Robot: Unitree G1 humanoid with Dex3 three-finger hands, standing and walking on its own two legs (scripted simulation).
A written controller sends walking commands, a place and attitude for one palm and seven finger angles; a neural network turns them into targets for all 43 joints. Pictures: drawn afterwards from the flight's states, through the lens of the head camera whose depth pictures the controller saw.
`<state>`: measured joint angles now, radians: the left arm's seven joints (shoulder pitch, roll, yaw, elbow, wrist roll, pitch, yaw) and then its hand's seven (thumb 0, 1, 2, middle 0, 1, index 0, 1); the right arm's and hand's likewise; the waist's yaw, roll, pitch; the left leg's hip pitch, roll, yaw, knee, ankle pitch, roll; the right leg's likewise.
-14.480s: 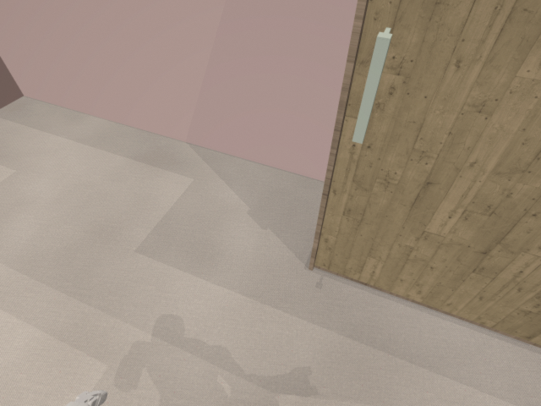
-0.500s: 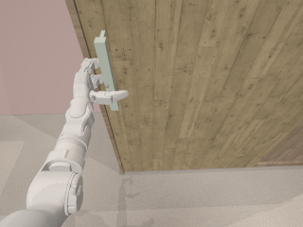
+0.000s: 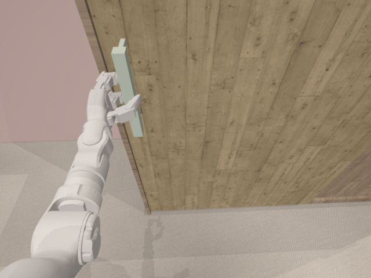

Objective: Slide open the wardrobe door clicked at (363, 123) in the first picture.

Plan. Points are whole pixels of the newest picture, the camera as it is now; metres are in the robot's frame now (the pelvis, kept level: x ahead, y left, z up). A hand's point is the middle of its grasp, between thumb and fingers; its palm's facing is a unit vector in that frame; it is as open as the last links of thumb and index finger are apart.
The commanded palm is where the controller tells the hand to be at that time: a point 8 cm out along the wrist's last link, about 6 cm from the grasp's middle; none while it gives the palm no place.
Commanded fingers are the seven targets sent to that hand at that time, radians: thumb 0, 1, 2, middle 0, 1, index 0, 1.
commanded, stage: grip the handle and tug to test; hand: left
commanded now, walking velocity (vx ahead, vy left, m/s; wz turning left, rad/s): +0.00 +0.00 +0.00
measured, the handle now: (131, 93) +0.51 +0.13 +0.12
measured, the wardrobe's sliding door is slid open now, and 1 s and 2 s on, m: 0.00 0.00 0.00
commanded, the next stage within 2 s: tug the door sideways, standing still in 0.60 s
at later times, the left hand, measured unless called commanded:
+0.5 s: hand (129, 106) +0.45 +0.13 +0.13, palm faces +0.06 -1.00 +0.01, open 7.7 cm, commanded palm +0.40 +0.17 +0.13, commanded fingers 0.00 0.90 0.90 -0.45 -1.40 -0.45 -1.40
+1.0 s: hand (129, 106) +0.45 +0.13 +0.14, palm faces +0.07 -1.00 +0.00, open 7.7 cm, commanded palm +0.43 +0.14 +0.13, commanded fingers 0.00 0.90 0.90 -0.45 -1.40 -0.45 -1.40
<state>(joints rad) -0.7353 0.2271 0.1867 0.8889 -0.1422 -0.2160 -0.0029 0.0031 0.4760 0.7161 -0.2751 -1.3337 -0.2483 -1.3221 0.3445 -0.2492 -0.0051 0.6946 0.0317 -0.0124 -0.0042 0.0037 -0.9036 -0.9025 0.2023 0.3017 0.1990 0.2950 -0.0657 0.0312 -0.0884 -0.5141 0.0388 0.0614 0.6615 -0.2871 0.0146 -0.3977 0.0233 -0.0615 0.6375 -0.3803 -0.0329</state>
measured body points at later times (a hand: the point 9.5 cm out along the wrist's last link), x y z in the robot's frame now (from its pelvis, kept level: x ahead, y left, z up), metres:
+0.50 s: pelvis +0.00 +0.00 +0.00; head +0.03 +0.00 +0.45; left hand +0.44 +0.18 +0.14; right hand +0.06 -0.25 -0.12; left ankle +0.02 +0.11 -0.72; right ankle -0.04 -0.10 -0.72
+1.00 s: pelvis +0.01 +0.00 +0.00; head +0.04 +0.00 +0.45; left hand +0.44 +0.18 +0.14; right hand +0.11 -0.25 -0.12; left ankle +0.02 +0.11 -0.72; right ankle -0.04 -0.10 -0.72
